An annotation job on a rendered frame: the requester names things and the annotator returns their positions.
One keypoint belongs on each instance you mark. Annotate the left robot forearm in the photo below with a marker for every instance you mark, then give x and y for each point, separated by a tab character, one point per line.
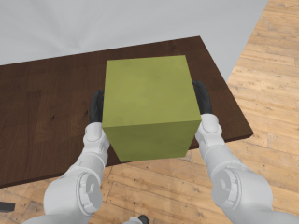
93	158

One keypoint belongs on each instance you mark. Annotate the carton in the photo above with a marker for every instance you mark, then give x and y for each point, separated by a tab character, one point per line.
150	110

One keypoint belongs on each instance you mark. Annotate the right robot hand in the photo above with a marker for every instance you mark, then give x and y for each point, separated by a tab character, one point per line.
202	97

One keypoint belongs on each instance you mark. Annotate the robot left upper arm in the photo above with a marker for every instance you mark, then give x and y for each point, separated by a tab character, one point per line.
70	200

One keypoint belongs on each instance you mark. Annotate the table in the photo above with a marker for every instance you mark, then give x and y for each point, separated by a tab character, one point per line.
45	107

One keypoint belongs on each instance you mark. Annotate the left robot hand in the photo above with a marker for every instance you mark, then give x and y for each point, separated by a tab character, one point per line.
96	108

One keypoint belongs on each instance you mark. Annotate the right robot forearm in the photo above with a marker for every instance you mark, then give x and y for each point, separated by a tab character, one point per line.
214	152

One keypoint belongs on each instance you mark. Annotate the robot left foot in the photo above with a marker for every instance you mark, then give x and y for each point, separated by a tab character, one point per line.
144	219

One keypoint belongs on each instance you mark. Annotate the robot right upper arm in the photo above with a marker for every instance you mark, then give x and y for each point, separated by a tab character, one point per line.
246	198

